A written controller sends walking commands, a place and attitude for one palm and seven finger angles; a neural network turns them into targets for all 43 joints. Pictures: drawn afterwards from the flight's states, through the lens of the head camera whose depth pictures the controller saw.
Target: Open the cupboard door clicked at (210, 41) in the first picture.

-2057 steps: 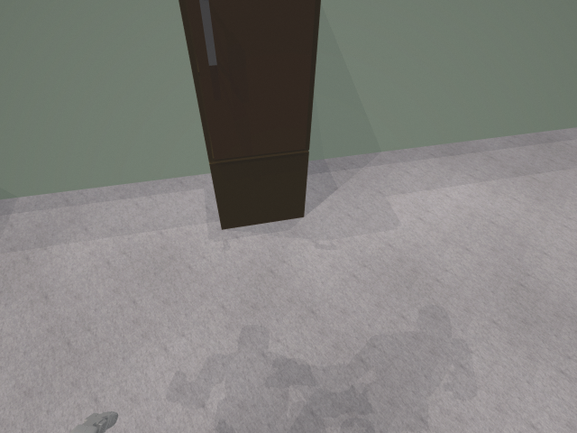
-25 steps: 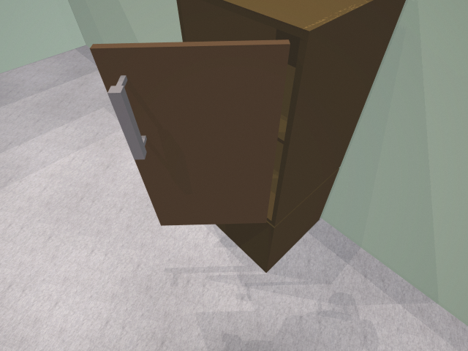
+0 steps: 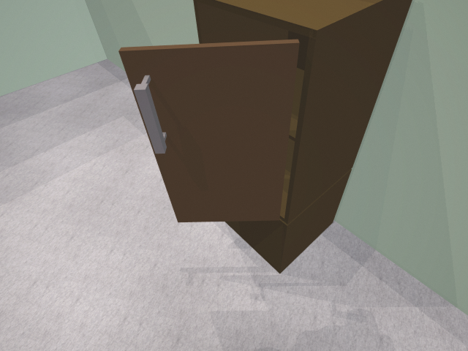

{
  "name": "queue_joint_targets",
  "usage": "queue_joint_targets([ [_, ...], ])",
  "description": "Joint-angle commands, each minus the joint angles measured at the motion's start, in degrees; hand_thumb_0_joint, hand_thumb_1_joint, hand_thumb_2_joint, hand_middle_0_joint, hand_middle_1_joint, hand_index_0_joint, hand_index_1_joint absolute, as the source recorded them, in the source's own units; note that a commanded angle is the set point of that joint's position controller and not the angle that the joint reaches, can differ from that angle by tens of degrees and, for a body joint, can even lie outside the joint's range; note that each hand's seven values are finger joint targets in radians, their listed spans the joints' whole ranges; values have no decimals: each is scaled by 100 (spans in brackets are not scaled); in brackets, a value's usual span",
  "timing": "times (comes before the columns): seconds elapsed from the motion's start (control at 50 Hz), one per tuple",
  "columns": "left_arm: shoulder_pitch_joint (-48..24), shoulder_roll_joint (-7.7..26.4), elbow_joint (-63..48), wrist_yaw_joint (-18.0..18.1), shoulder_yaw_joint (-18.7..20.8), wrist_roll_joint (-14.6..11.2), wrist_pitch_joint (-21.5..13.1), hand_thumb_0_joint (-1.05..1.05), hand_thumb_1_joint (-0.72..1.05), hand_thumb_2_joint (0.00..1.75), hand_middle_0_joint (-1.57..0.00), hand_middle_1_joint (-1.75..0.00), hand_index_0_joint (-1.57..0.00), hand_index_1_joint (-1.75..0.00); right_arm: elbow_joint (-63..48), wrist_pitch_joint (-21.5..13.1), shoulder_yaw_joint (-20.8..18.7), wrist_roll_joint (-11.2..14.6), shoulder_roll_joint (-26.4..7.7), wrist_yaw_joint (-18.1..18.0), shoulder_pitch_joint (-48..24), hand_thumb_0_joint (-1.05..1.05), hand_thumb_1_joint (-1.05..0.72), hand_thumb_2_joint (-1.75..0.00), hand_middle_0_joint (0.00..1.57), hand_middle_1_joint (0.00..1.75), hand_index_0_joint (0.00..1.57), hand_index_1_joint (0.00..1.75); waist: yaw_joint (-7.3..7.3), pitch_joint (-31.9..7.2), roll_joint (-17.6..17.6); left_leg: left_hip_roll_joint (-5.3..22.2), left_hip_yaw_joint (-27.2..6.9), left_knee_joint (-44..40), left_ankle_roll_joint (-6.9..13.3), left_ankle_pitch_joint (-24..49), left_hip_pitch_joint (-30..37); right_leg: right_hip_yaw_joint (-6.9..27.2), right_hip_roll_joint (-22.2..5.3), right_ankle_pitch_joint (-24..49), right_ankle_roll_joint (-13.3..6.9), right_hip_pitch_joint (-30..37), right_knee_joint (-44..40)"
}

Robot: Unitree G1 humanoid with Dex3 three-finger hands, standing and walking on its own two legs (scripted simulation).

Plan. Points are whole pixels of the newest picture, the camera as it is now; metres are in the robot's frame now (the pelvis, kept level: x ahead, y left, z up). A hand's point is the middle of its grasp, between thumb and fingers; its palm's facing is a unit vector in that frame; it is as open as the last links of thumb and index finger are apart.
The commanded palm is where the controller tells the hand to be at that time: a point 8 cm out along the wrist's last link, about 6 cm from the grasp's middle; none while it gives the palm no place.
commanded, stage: come to a stop and stand still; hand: left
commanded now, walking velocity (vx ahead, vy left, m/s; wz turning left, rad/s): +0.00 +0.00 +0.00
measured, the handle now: (154, 115) +0.56 +0.21 +0.12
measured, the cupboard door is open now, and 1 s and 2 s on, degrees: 48 48 48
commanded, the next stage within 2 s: look again from close up in 1.04 s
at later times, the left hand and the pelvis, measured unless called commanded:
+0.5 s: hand out of the picture +0.02 +0.13 -0.15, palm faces +0.03 -0.97 -0.25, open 7.3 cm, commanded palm none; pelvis +0.01 -0.05 +0.01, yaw +1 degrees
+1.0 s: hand out of the picture +0.05 +0.11 -0.15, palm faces +0.07 -0.97 -0.24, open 7.3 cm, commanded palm none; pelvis +0.04 -0.07 +0.01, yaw +2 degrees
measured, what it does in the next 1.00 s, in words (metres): shifts its weight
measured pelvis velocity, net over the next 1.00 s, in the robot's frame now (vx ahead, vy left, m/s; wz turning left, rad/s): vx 0.04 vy -0.07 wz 0.04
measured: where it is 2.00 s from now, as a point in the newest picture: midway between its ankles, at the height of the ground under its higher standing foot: outside the picture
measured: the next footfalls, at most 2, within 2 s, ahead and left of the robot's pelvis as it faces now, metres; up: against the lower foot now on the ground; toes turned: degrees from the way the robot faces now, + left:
none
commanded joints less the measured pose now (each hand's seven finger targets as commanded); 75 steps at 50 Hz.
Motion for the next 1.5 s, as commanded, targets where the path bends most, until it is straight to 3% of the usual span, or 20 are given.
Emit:
queue_joint_targets([
  [0.0, 26, 484, -339, -17, 46, 28, -133, 0, 90, 90, -20, -30, -20, -30, -329, -91, -34, -19, -644, 55, 212, 0, -90, -90, 20, 30, 20, 30, -20, 531, -390, 860, -1321, -1710, 56, -1105, -714, 254, 7, -440, -260, 18, -696],
  [0.08, 131, 571, -271, -36, 51, 24, -175, 0, 90, 90, -20, -30, -20, -30, -222, -92, 9, -27, -612, 67, 265, 0, -90, -90, 20, 30, 20, 30, -49, 529, -181, 732, -1178, -1709, 23, -1067, -545, 434, -58, -673, -282, -114, -966],
  [0.12, 169, 588, -218, -37, 45, 20, -210, 0, 90, 90, -20, -30, -20, -30, -152, -90, 30, -18, -565, 71, 323, 0, -90, -90, 20, 30, 20, 30, -71, 452, -446, 658, -1067, -1553, 9, -846, -390, 556, -137, -836, -290, -161, -1177],
  [0.26, 75, 613, -86, -36, 39, -26, -299, 0, 90, 90, -20, -30, -20, -30, 245, -125, 124, -6, -382, 67, 642, 0, -90, -90, 20, 30, 20, 30, -149, 281, -650, 541, -823, -1231, -78, -80, -7, 729, -298, -1014, -337, -195, -1518],
  [0.42, 134, 505, 164, -19, 45, -65, -360, 0, 90, 90, -20, -30, -20, -30, 657, -186, 198, -5, -183, 26, 790, 0, -90, -90, 20, 30, 20, 30, -61, 165, -344, 596, -738, -1234, -161, 473, -38, 631, -333, -103, -403, 365, -1434],
  [0.56, 66, 483, 258, 5, 59, -67, -384, 0, 90, 90, -20, -30, -20, -30, 896, -180, 196, -1, -95, -9, 885, 0, -90, -90, 20, 30, 20, 30, -56, 80, -366, 634, -670, -1177, -234, 756, 12, 536, -360, 712, -425, 701, -1394],
  [0.74, 16, 495, 291, 20, 77, -53, -373, 0, 90, 90, -20, -30, -20, -30, 993, -137, 177, -3, -33, -35, 832, 0, -90, -90, 20, 30, 20, 30, -57, 252, -472, 655, -611, -1205, -290, 729, 123, 500, -337, 824, -413, 683, -1547],
  [0.86, -8, 524, 260, 26, 94, -53, -379, 0, 90, 90, -20, -30, -20, -30, 986, -134, 164, -1, -100, -47, 762, 0, -90, -90, 20, 30, 20, 30, -70, 261, -323, 669, -613, -1209, -316, 815, 176, 498, -315, 991, -393, 730, -1577],
  [1.06, 64, 535, 279, 26, 112, -49, -396, 0, 90, 90, -20, -30, -20, -30, 968, -166, 141, 2, -173, -75, 644, 0, -90, -90, 20, 30, 20, 30, -47, 72, -310, 721, -634, -1252, -315, 1088, 348, 424, -280, 1545, -381, 949, -1480],
  [1.24, 96, 507, 313, 25, 107, -47, -376, 0, 90, 90, -20, -30, -20, -30, 1015, -161, 157, 3, -117, -84, 618, 0, -90, -90, 20, 30, 20, 30, -22, 280, -334, 743, -651, -1354, -302, 991, 323, 379, -258, 1272, -389, 878, -1560],
  [1.48, 138, 495, 303, 24, 107, -56, -375, 0, 90, 90, -20, -30, -20, -30, 1074, -175, 165, -1, -130, -82, 691, 0, -90, -90, 20, 30, 20, 30, -9, 226, -287, 733, -689, -1363, -288, 998, 274, 376, -265, 1166, -401, 942, -1533],
])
